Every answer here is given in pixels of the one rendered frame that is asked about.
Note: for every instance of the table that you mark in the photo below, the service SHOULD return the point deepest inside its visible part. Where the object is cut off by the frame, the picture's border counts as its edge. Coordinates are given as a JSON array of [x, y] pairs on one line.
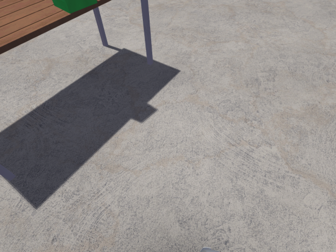
[[23, 20]]

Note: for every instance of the carton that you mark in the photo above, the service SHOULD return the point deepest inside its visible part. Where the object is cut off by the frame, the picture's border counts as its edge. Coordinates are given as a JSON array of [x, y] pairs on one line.
[[71, 6]]

